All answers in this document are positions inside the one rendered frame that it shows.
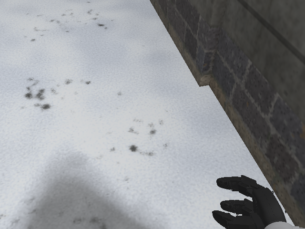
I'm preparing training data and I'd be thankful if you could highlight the right robot hand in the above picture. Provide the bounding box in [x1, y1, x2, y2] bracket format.
[212, 175, 287, 229]

